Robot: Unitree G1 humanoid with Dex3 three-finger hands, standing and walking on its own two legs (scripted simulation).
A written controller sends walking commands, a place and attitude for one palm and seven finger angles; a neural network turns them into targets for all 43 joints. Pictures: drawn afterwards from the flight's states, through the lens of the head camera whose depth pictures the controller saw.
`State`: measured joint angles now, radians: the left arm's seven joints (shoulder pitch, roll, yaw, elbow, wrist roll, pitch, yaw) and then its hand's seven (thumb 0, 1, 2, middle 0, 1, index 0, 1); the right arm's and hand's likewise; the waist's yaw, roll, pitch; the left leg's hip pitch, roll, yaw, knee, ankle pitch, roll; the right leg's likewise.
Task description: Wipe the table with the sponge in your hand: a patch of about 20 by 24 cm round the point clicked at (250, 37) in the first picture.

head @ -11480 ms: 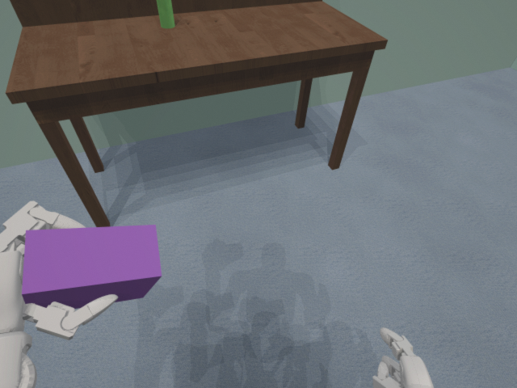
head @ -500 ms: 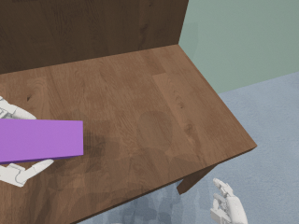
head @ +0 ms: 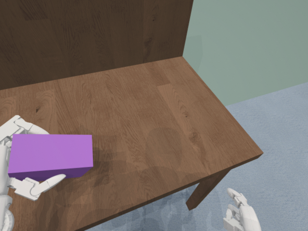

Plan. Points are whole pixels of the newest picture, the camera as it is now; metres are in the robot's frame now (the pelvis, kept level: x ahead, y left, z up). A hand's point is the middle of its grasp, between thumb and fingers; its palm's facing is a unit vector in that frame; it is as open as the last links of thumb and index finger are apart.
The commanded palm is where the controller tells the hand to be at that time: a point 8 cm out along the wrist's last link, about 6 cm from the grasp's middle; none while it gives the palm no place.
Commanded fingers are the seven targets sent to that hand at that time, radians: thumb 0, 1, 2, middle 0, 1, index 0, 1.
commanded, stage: look again from close up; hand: left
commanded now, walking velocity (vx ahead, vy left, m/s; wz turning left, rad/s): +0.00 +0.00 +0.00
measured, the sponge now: (64, 158) +0.23 +0.21 +0.12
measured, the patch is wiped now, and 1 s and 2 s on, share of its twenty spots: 0.00 0.00 0.00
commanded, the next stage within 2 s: turn the palm down, sponge in hand in 0.12 s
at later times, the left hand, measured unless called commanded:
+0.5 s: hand (40, 161) +0.21 +0.24 +0.14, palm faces +0.25 -0.77 -0.59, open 10.5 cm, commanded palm +0.16 +0.27 +0.18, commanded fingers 0.00 0.10 1.30 -1.20 -1.60 -1.20 -1.60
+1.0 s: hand (59, 161) +0.21 +0.20 +0.15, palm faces +0.19 -0.53 -0.83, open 10.5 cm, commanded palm +0.17 +0.24 +0.20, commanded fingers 0.00 0.10 1.30 -1.20 -1.60 -1.20 -1.60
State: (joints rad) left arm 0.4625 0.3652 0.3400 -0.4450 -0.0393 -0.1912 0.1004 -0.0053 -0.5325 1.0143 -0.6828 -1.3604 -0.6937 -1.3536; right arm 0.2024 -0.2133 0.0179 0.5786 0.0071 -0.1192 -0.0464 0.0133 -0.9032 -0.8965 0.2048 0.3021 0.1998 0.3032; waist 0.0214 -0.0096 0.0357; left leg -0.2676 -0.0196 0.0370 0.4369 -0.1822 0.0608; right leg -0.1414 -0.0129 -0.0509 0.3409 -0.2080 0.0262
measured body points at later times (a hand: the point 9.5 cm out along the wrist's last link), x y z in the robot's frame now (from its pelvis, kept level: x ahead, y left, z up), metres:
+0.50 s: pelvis -0.01 -0.02 -0.01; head -0.01 -0.04 +0.44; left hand +0.19 +0.28 +0.17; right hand +0.20 -0.24 -0.08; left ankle +0.03 +0.07 -0.74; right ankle -0.02 -0.14 -0.74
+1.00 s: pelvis -0.01 -0.07 -0.02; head -0.01 -0.11 +0.43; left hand +0.19 +0.23 +0.20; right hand +0.20 -0.29 -0.10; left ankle +0.03 +0.07 -0.74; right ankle -0.02 -0.14 -0.74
